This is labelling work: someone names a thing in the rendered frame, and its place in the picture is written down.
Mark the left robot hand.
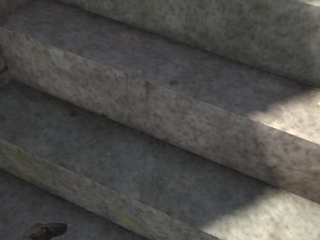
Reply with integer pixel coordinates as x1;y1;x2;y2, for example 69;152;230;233
14;223;67;240

